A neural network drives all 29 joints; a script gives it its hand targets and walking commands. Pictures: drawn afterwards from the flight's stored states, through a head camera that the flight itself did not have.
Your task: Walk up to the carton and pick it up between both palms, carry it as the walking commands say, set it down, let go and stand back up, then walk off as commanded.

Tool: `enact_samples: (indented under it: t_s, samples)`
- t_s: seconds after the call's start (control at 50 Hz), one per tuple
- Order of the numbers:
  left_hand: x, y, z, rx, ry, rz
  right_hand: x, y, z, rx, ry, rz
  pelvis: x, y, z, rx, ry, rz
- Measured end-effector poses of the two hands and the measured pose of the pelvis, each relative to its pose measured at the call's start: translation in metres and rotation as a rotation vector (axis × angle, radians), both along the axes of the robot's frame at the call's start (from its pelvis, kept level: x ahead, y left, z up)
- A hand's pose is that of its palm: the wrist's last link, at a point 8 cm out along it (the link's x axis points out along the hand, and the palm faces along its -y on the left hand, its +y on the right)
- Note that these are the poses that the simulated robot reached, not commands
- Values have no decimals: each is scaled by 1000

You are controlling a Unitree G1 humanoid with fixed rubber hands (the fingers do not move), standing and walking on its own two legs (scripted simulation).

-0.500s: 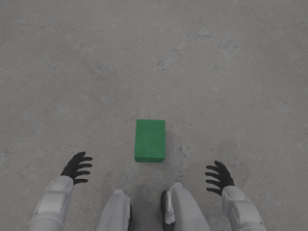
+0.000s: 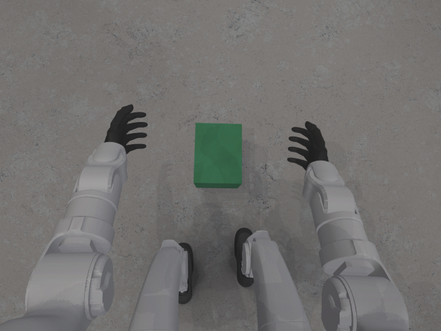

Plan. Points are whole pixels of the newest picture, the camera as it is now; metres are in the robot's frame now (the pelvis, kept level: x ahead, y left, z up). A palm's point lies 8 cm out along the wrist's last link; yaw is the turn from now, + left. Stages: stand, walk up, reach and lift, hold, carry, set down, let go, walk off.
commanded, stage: reach and lift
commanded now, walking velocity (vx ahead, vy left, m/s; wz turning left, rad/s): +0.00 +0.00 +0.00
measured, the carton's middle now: (217, 157) +0.50 -0.03 -0.58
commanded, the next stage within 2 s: none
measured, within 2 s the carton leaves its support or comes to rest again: neither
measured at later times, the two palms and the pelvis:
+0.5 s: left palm (135, 100) +0.53 +0.15 -0.14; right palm (300, 110) +0.50 -0.19 -0.14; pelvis -0.01 +0.00 -0.02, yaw +1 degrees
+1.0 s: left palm (148, 128) +0.52 +0.16 -0.28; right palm (280, 135) +0.49 -0.18 -0.28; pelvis -0.02 +0.01 -0.13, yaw +1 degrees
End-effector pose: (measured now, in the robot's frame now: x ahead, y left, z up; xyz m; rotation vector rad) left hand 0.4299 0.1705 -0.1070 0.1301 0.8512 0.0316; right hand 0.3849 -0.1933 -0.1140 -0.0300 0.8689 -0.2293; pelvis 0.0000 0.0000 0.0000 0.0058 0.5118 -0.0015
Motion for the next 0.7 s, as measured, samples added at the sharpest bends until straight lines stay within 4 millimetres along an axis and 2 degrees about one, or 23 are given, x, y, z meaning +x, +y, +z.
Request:
enact_samples:
  t_s: [0.32, 0.44, 0.56, 0.7]
  samples:
    - [74, -14, -25, -49, -140, 33, 86, 7, -22, 2, -150, -11, -4, -3, -14, -11, 189, 23]
    - [98, -19, -32, -57, -184, 23, 112, 7, -26, 13, -207, -21, -7, 0, -18, -14, 223, 20]
    - [106, -20, -44, -51, -189, 17, 121, 7, -37, 18, -223, -32, -4, 3, -19, -14, 224, 18]
    - [96, -16, -73, -57, -164, 29, 112, 12, -67, 12, -195, -19, 1, 7, -36, -17, 281, 20]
